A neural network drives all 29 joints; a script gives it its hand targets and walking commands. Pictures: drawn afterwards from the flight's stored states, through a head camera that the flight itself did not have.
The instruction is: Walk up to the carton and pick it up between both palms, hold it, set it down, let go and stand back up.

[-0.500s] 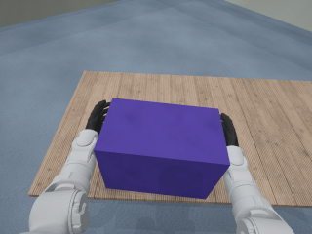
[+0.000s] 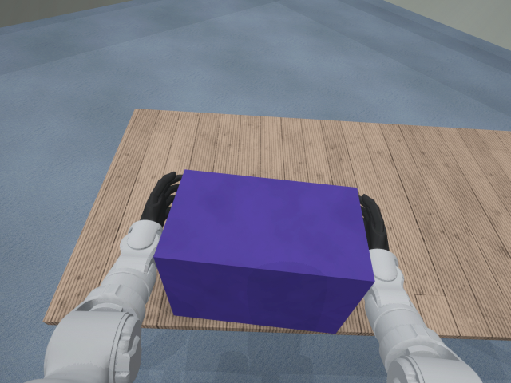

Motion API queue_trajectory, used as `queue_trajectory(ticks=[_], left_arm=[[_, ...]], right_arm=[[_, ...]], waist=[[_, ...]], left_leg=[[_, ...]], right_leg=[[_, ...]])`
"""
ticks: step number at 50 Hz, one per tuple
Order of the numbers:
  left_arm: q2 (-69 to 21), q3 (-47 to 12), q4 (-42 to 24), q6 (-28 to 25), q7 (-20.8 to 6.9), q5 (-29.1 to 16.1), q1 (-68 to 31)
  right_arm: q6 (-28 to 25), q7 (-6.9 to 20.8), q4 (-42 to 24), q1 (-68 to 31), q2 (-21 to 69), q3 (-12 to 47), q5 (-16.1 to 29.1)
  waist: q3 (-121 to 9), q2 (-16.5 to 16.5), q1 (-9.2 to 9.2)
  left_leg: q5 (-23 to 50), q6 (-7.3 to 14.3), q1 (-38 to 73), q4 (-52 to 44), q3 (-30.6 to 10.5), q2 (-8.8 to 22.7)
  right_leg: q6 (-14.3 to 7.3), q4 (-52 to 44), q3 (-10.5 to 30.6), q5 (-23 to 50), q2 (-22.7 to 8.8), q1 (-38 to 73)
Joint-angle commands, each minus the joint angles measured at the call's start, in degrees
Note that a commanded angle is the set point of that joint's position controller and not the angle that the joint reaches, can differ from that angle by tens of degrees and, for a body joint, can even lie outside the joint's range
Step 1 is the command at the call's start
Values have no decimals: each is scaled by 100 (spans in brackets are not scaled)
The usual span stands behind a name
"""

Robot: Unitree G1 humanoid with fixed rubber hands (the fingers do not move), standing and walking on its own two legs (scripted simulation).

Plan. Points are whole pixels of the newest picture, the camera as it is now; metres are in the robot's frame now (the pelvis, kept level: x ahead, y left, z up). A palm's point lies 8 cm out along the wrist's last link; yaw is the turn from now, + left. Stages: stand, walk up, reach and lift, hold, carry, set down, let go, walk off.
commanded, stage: set down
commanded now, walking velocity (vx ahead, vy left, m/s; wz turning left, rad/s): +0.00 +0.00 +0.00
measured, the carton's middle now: (262, 253) +0.34 +0.00 +0.00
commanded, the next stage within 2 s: none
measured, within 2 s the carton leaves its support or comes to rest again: rests again in 0.40 s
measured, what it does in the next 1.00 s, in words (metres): stands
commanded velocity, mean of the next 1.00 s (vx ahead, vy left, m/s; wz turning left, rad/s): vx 0.00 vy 0.00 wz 0.00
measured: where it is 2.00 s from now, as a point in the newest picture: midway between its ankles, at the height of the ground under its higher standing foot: outside the picture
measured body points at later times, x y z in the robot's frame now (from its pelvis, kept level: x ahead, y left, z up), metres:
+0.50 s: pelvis +0.01 +0.01 +0.00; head +0.07 +0.03 +0.44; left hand +0.41 +0.19 +0.00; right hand +0.37 -0.18 +0.00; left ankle +0.02 +0.11 -0.74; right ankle -0.02 -0.13 -0.74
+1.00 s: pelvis +0.01 +0.02 -0.01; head +0.07 +0.04 +0.44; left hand +0.42 +0.19 +0.00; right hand +0.36 -0.19 -0.02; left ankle +0.02 +0.11 -0.74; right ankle -0.02 -0.13 -0.74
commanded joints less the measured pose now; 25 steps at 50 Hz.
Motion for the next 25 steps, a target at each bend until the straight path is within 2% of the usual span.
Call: queue_trajectory(ticks=[1,5,11,12,15,23,25], left_arm=[[-3704,-1883,-910,-907,-655,-31,-4287],[-3715,-1890,-834,-1048,-605,-19,-4208],[-3752,-1992,-732,-1212,-572,-71,-4112],[-3701,-1963,-722,-1254,-558,-72,-4090],[-3706,-2009,-647,-1327,-550,-81,-4046],[-3630,-1958,-590,-1544,-501,-52,-3549],[-3573,-1929,-522,-1573,-515,-42,-3420]], right_arm=[[-480,698,-1255,-3889,4101,1691,-219],[-574,738,-1200,-3865,4111,1684,-235],[-728,768,-999,-3822,4017,1626,-274],[-760,765,-999,-3782,4034,1660,-286],[-810,789,-882,-3704,3972,1613,-319],[-1037,793,-827,-3425,3779,1682,-327],[-1088,773,-763,-3321,3704,1647,-380]], waist=[[-3855,946,-358],[-3912,986,-300],[-4021,1064,-373],[-4014,1091,-302],[-4052,1082,-368],[-4296,1100,-298],[-4278,976,-326]], left_leg=[[2530,-421,2007,246,-232,-3],[2555,-436,1962,313,-234,1],[2704,-497,2043,409,-306,31],[2744,-490,1996,432,-275,17],[2778,-505,2027,483,-319,33],[3371,-565,2159,701,-348,56],[3506,-567,2198,704,-363,74]], right_leg=[[-58,-356,162,2186,238,372],[-80,-338,158,2090,231,239],[-124,-307,94,2067,267,46],[-115,-281,106,2104,259,48],[-137,-274,96,2066,277,-57],[-101,-173,48,2438,334,-207],[-73,-181,30,2555,348,-203]])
